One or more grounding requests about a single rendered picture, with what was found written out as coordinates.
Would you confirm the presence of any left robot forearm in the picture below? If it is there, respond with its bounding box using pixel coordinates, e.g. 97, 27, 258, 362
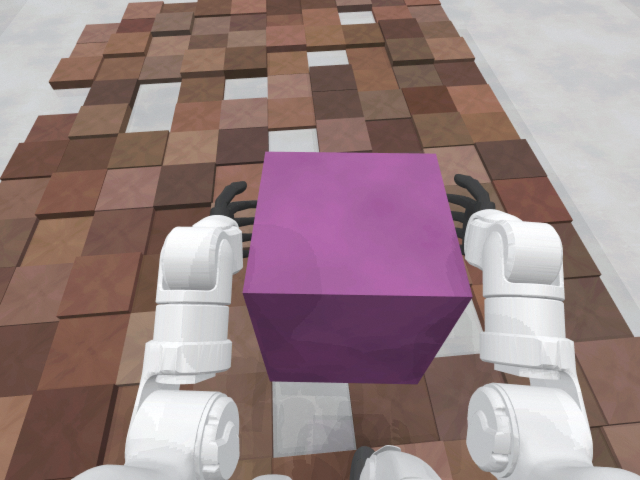
125, 215, 243, 461

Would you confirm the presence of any right robot hand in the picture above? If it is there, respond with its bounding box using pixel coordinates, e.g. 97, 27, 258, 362
446, 174, 496, 256

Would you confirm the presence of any left robot hand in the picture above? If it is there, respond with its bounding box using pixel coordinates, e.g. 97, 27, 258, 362
210, 181, 257, 258

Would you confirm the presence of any robot right foot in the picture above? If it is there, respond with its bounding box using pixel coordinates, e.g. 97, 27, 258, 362
349, 446, 375, 480

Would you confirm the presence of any robot left upper arm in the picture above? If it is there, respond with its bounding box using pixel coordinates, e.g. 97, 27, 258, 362
71, 390, 239, 480

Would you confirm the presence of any right robot forearm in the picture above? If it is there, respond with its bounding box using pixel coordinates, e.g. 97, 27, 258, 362
464, 209, 593, 459

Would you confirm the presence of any robot right upper arm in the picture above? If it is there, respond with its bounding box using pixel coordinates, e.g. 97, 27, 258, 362
466, 383, 640, 480

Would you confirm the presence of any right robot shin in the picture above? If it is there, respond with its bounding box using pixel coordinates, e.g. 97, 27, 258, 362
360, 445, 401, 480

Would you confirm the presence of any carton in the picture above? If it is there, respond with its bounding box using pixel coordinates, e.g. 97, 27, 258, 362
243, 152, 473, 384

